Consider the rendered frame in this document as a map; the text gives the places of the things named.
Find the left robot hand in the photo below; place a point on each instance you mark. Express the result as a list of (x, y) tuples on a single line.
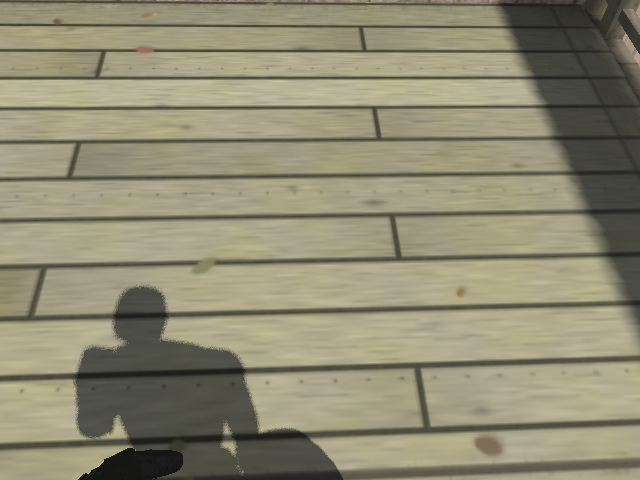
[(137, 465)]

